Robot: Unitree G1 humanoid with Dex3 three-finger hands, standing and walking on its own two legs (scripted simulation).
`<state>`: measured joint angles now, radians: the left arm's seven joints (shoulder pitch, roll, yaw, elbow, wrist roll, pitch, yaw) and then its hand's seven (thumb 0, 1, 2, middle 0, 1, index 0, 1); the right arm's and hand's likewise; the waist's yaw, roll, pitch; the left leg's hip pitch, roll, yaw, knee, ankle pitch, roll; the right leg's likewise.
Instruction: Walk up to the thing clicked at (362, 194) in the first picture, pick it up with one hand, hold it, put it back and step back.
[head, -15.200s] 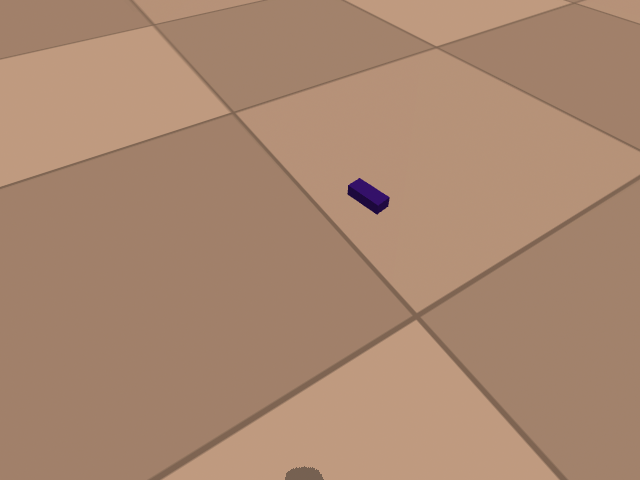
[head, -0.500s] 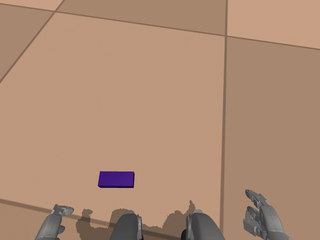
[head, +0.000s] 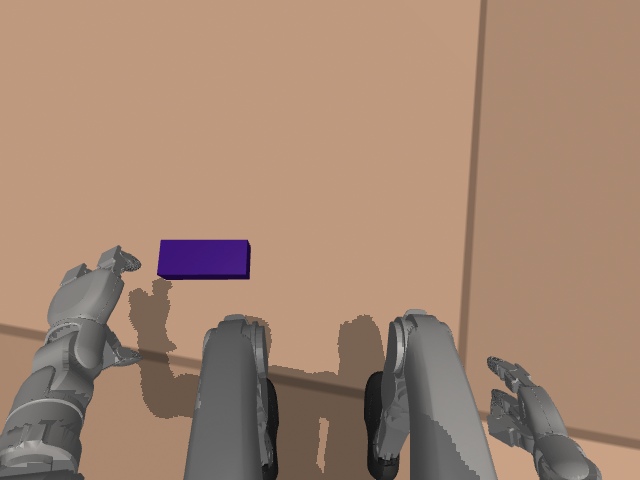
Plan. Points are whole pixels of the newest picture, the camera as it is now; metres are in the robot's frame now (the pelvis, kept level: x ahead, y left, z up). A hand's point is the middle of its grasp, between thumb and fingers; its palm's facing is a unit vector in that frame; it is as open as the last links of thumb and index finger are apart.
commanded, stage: rise first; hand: left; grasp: from above
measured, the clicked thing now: (206, 260) +0.46 +0.25 -0.44
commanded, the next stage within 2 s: none
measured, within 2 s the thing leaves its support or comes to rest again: neither
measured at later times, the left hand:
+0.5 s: hand (146, 288) +0.37 +0.30 -0.25, palm faces -0.49 -0.11 -0.86, open 14.2 cm
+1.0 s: hand (160, 280) +0.39 +0.30 -0.30, palm faces -0.47 -0.03 -0.88, open 14.2 cm
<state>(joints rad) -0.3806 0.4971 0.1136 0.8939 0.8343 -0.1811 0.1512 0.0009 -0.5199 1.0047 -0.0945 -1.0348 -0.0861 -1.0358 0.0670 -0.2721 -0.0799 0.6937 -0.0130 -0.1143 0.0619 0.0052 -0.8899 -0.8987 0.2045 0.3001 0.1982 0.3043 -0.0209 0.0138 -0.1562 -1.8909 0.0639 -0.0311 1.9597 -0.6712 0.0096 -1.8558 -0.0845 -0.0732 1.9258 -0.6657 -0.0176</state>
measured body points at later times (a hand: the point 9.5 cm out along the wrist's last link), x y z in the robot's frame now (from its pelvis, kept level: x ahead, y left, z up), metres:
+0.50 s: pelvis -0.02 +0.01 -0.09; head +0.20 +0.06 +0.30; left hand +0.39 +0.31 -0.20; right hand +0.07 -0.28 -0.21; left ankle +0.07 +0.12 -0.44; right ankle +0.08 -0.12 -0.44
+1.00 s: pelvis -0.01 +0.01 -0.14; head +0.22 +0.05 +0.25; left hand +0.41 +0.30 -0.25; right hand +0.07 -0.28 -0.26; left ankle +0.07 +0.12 -0.44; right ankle +0.08 -0.12 -0.44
